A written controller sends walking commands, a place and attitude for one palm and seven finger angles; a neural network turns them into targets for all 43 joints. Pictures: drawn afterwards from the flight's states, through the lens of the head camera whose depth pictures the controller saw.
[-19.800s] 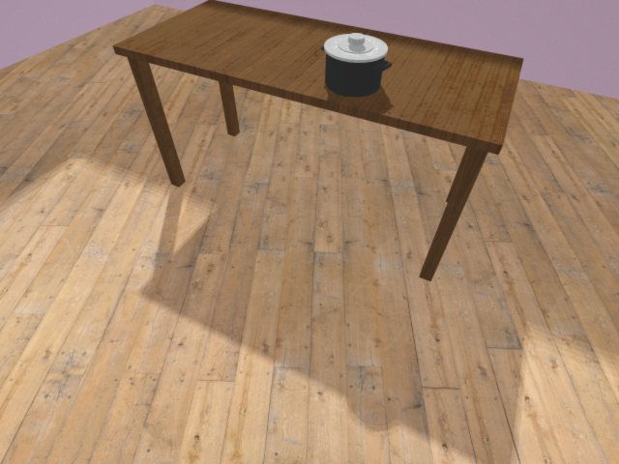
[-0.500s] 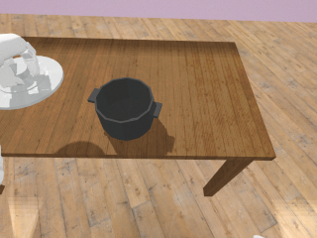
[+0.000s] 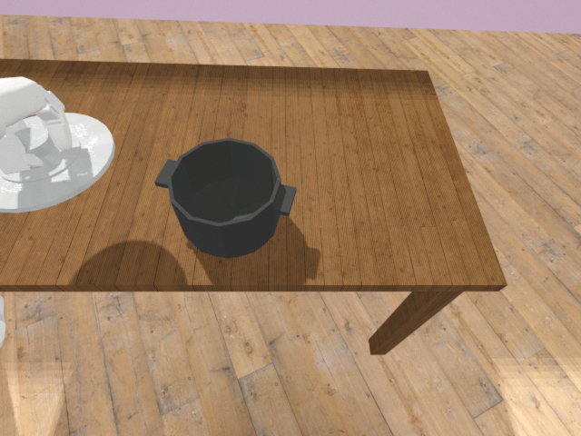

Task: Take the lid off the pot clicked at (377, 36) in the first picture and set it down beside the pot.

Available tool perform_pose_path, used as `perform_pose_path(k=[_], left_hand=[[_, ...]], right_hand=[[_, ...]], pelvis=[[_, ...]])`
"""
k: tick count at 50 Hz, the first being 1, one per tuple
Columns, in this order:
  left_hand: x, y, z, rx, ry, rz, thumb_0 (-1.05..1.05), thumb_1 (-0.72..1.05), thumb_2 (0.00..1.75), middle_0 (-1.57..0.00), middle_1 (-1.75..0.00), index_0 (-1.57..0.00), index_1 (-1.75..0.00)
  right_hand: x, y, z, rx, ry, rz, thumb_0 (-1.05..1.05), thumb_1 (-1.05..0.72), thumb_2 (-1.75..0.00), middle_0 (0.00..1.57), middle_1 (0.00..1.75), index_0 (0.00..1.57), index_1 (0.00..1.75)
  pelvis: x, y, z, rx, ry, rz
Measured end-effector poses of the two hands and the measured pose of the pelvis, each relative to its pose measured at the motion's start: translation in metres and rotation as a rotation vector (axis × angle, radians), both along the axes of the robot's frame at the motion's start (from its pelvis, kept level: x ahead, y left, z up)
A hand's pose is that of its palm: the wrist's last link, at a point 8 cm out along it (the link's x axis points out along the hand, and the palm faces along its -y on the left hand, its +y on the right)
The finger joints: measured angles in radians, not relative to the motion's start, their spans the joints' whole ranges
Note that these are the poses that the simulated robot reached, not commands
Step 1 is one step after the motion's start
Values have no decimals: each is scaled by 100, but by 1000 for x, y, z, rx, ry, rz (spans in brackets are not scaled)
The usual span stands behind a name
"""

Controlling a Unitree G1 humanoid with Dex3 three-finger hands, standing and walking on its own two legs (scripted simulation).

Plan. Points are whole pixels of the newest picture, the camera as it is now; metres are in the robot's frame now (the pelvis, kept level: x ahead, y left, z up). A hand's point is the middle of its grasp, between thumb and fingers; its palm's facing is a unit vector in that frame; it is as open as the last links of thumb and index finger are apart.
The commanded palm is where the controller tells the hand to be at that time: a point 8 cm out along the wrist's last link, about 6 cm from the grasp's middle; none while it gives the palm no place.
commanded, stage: lower the lid onto the table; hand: left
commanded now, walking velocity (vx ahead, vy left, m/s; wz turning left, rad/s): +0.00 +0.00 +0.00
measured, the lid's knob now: (31, 143) +0.48 +0.34 +0.11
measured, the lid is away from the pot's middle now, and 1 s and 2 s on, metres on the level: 0.24 0.24 0.24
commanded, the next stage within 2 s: none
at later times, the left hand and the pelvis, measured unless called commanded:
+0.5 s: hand (39, 168) +0.45 +0.33 +0.09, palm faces -0.46 -0.11 -0.88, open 6.8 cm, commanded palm +0.48 +0.33 +0.17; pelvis +0.00 +0.00 +0.00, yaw -1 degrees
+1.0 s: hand (54, 178) +0.45 +0.33 +0.07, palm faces -0.46 -0.09 -0.88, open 6.7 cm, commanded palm +0.49 +0.32 +0.13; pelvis +0.00 +0.01 -0.01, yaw -2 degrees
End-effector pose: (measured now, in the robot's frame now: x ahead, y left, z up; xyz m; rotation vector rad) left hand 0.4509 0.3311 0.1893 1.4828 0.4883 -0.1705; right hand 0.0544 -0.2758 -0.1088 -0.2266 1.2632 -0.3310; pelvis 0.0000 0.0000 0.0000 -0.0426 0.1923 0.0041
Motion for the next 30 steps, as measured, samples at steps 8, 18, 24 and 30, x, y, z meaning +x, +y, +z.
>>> perform_pose_path(k=[8, 18, 24, 30], left_hand=[[-1, -1, -15, -6, 28, -12, 5, 23, 89, -53, -88, -77, -101], [2, 1, -30, -7, 46, -13, 5, 23, 89, -53, -88, -77, -101], [5, 3, -39, -17, 55, -9, 5, 23, 89, -53, -88, -77, -101], [7, 4, -46, -17, 62, -13, 5, 23, 89, -53, -88, -77, -101]], right_hand=[[1, 2, 0, -7, -1, 2, 1, -90, -90, 21, 30, 21, 30], [-8, -3, 3, -40, 6, -17, 1, -90, -90, 21, 30, 21, 30], [-20, -5, 2, -53, 33, -38, 1, -90, -90, 21, 30, 21, 30], [-31, -5, 1, -60, 63, -57, 1, -90, -90, 21, 30, 21, 30]], pelvis=[[-1, 1, -1, -2, 5, -2], [-1, 1, -3, -7, 14, -8], [0, 2, -5, -9, 24, -14], [0, 3, -6, -12, 35, -17]])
